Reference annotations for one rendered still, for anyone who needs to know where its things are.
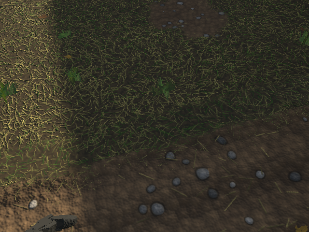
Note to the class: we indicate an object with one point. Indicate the left robot hand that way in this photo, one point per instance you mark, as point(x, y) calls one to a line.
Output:
point(52, 223)

